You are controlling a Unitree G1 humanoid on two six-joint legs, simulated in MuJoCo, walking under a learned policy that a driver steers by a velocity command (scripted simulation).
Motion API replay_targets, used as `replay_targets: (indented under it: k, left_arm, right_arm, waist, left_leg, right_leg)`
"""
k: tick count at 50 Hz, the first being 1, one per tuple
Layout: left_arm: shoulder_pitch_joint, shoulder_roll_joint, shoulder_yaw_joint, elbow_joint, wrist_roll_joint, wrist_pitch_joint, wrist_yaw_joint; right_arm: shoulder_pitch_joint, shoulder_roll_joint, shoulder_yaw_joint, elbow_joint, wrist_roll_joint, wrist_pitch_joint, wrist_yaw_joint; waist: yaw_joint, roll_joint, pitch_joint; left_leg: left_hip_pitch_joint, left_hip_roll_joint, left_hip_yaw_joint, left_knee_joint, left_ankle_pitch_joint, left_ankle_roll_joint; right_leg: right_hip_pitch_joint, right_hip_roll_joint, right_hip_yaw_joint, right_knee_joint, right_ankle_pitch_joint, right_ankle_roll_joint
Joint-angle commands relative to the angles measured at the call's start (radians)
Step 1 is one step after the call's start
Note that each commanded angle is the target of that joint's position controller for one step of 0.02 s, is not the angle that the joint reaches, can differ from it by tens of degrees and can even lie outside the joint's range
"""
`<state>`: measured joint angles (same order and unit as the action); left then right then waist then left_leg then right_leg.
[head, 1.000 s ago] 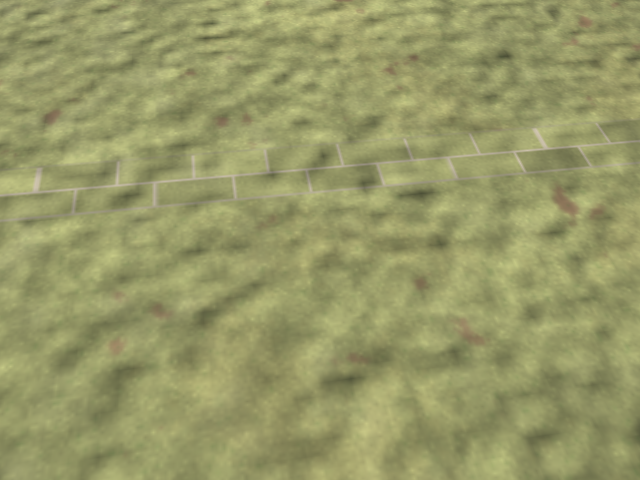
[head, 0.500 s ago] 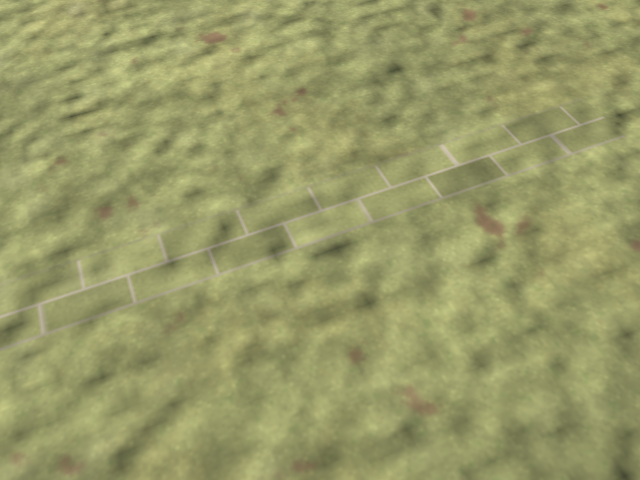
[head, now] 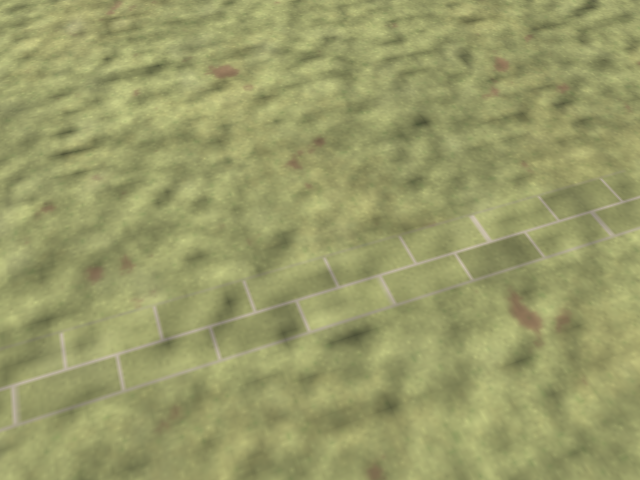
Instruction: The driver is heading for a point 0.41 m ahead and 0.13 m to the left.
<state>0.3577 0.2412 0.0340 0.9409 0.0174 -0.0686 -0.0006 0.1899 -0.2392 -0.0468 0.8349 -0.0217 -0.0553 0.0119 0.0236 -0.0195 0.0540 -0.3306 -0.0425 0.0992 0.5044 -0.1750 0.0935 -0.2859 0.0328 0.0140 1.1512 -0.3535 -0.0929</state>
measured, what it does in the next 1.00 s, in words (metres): walks ahead: right foot, then left foot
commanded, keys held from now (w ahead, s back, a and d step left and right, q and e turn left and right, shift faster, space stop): w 0.30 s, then w+q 0.10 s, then no key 0.60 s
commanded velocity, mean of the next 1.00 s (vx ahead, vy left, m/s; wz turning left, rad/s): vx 0.31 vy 0.00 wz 0.05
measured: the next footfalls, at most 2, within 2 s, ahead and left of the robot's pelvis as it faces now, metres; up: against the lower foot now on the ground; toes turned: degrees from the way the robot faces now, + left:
right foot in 0.44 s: +0.40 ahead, -0.11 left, +0.00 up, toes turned -1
left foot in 0.86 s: +0.41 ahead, +0.09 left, +0.00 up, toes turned +6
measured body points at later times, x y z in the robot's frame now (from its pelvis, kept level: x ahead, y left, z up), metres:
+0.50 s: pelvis +0.26 -0.03 -0.01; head +0.30 -0.04 +0.44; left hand +0.44 +0.20 -0.11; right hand +0.21 -0.28 -0.15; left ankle +0.09 +0.07 -0.68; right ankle +0.36 -0.11 -0.73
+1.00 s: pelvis +0.35 -0.02 +0.01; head +0.35 -0.01 +0.46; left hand +0.35 +0.21 -0.15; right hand +0.43 -0.24 -0.14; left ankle +0.37 +0.09 -0.73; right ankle +0.36 -0.11 -0.73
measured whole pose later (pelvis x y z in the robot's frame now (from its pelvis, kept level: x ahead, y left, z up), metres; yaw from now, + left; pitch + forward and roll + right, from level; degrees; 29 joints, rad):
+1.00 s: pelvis +0.35 -0.02 +0.01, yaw +5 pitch -1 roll -1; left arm 0.29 0.17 0.00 1.04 0.01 -0.02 0.03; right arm 0.23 -0.16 0.00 1.03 -0.01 -0.01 -0.03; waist 0.02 -0.01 0.01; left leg -0.22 0.00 0.02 0.43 -0.19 0.02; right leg -0.15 0.01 -0.11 0.39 -0.22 -0.04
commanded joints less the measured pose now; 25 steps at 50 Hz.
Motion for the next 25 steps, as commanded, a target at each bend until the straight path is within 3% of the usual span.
replay_targets:
  k: [1,3,5,10,16,19,20,21,22,23,24,25]
  left_arm:
    - [0.039,0.061,0.013,-0.051,0.017,0.01,-0.014]
    - [0.034,0.048,0.011,-0.051,0.02,0.024,-0.023]
    - [-0.039,0.048,0.009,-0.073,0.019,0.03,-0.027]
    - [-0.249,0.035,0.0,-0.135,0.012,0.029,-0.031]
    - [-0.41,0.033,-0.008,-0.184,0.009,0.02,-0.029]
    - [-0.382,0.051,0.0,-0.19,0.008,0.005,-0.025]
    - [-0.312,0.065,0.007,-0.17,0.008,-0.003,-0.019]
    - [-0.172,0.077,0.016,-0.121,0.015,-0.014,-0.009]
    - [-0.015,0.117,0.03,-0.074,0.037,-0.03,0.005]
    - [0.105,0.226,0.055,-0.066,0.065,-0.035,0.017]
    - [0.105,0.221,0.062,-0.06,0.02,-0.016,0.009]
    - [0.015,0.166,0.047,-0.072,-0.006,-0.011,0.004]
  right_arm:
    - [0.085,-0.064,-0.012,0.005,0.006,-0.022,-0.003]
    - [0.134,-0.08,-0.015,0.032,0.01,-0.038,-0.002]
    - [0.166,-0.1,-0.02,0.052,0.014,-0.044,-0.001]
    - [0.249,-0.092,-0.013,0.092,0.018,-0.041,-0.002]
    - [0.341,-0.096,-0.01,0.137,0.007,-0.036,-0.015]
    - [0.312,-0.121,-0.015,0.142,-0.001,-0.029,-0.026]
    - [0.287,-0.132,-0.018,0.137,-0.002,-0.028,-0.027]
    - [0.264,-0.134,-0.018,0.137,0.002,-0.026,-0.025]
    - [0.262,-0.114,-0.011,0.128,0.016,-0.029,-0.025]
    - [0.348,-0.012,0.015,0.091,0.055,-0.031,-0.021]
    - [0.401,-0.06,-0.005,0.122,0.054,-0.021,-0.034]
    - [0.341,-0.095,-0.019,0.122,0.031,-0.01,-0.039]
  waist:
    - [0.003,0.075,-0.02]
    - [0.01,0.076,-0.029]
    - [0.004,0.073,-0.005]
    - [-0.044,0.075,0.03]
    - [-0.092,0.084,0.046]
    - [-0.054,0.089,0.034]
    - [-0.019,0.094,0.003]
    - [0.041,0.074,-0.063]
    - [0.094,0.047,-0.168]
    - [0.083,-0.136,-0.343]
    - [0.073,-0.168,-0.433]
    - [0.03,-0.055,-0.301]
  left_leg:
    - [0.155,0.27,-0.328,-0.339,0.065,0.116]
    - [0.153,0.254,-0.277,-0.357,0.173,0.123]
    - [0.169,0.242,-0.235,-0.388,0.191,0.126]
    - [0.236,0.201,-0.161,-0.398,0.287,0.099]
    - [0.382,0.241,-0.164,-0.339,0.413,0.102]
    - [0.427,0.266,-0.196,-0.246,0.57,0.096]
    - [0.413,0.259,-0.195,-0.172,0.678,0.083]
    - [0.394,0.219,-0.162,-0.018,0.757,0.059]
    - [0.264,0.17,-0.13,0.184,0.619,0.032]
    - [-0.041,0.055,-0.056,0.542,0.108,-0.022]
    - [-0.154,-0.059,-0.104,0.758,-0.403,-0.033]
    - [-0.181,0.001,-0.178,0.79,-0.352,-0.03]
  right_leg:
    - [-0.209,-0.103,0.039,0.013,0.068,0.009]
    - [-0.214,-0.109,0.016,-0.016,0.097,0.026]
    - [-0.289,-0.131,-0.004,-0.075,0.159,0.046]
    - [-0.368,-0.139,-0.049,-0.328,0.32,0.081]
    - [-0.348,-0.097,-0.074,-0.531,0.338,0.059]
    - [-0.264,-0.064,-0.064,-0.599,0.231,0.029]
    - [-0.159,-0.036,-0.069,-0.63,0.191,0.016]
    - [0.004,-0.006,-0.087,-0.704,0.238,-0.004]
    - [0.251,-0.081,-0.026,-0.712,0.344,-0.036]
    - [0.594,-0.406,0.328,-0.672,0.609,-0.144]
    - [0.609,-0.512,0.544,-0.736,0.868,-0.242]
    - [0.474,-0.452,0.388,-0.744,0.918,-0.223]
